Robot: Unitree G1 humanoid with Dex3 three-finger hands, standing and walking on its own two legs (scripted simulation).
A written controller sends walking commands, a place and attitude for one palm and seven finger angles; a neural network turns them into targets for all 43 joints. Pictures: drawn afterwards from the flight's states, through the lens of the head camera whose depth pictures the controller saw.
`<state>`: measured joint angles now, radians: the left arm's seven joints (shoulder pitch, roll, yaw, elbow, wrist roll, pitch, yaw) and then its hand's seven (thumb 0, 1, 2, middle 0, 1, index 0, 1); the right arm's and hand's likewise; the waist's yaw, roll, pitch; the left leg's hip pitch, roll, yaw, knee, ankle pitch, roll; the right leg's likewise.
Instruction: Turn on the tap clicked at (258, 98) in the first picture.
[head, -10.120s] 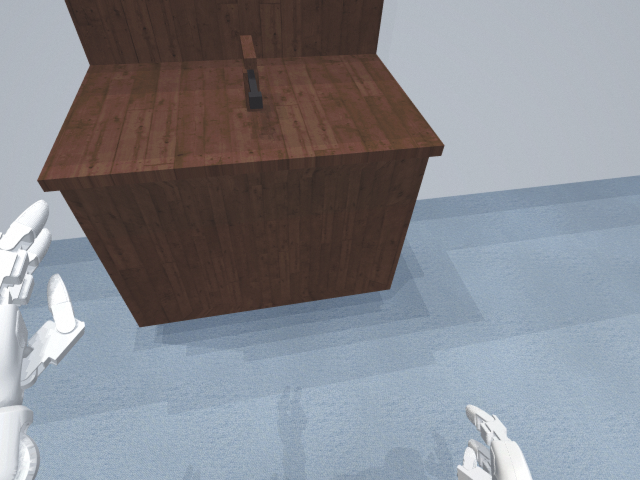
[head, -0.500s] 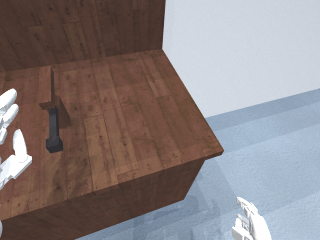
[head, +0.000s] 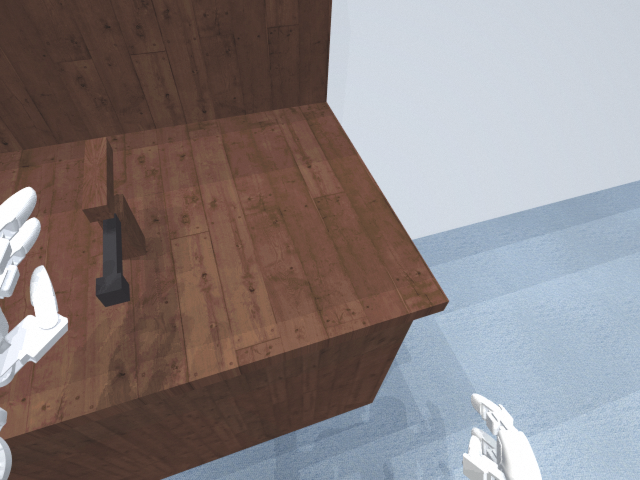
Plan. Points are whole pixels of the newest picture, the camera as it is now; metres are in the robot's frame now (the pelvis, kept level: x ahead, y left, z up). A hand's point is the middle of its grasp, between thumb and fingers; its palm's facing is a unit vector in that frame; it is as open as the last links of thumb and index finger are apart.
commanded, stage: shuffle to correct the standing spot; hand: left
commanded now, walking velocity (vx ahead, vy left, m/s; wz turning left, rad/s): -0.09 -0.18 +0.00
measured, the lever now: (113, 289) +0.31 +0.27 +0.06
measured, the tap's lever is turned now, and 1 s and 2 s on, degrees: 0 0 0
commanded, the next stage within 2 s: none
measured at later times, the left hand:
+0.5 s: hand (61, 331) +0.21 +0.24 +0.16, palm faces +0.32 -0.85 -0.43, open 7.4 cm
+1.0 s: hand (63, 330) +0.21 +0.24 +0.16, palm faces +0.28 -0.84 -0.47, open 7.4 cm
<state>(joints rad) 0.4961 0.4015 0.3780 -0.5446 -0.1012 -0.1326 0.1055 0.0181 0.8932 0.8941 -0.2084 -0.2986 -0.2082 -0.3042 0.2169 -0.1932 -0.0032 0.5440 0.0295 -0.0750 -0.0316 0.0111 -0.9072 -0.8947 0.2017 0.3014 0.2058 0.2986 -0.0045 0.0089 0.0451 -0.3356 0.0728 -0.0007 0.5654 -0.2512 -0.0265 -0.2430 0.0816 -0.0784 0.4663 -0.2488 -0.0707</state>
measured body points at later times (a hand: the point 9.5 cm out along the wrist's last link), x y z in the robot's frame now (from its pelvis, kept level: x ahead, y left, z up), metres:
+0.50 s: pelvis +0.00 +0.00 +0.00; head +0.03 +0.01 +0.45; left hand +0.19 +0.28 +0.19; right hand +0.17 -0.23 -0.08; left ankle +0.03 +0.13 -0.73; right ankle +0.00 -0.08 -0.73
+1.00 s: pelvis -0.01 +0.00 +0.00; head +0.04 +0.01 +0.45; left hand +0.19 +0.28 +0.19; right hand +0.17 -0.23 -0.08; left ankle +0.03 +0.13 -0.73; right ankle +0.00 -0.08 -0.73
